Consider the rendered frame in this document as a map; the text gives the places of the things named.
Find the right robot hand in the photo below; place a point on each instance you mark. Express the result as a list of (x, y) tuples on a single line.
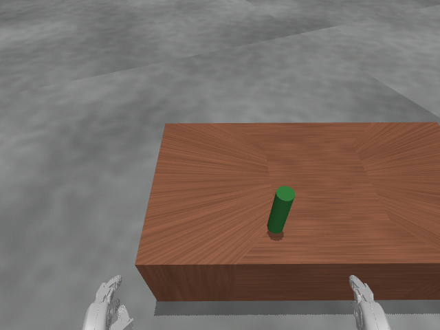
[(369, 314)]

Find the left robot hand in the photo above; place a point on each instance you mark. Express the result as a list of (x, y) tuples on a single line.
[(101, 311)]

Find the can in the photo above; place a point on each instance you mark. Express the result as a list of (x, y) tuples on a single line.
[(280, 209)]

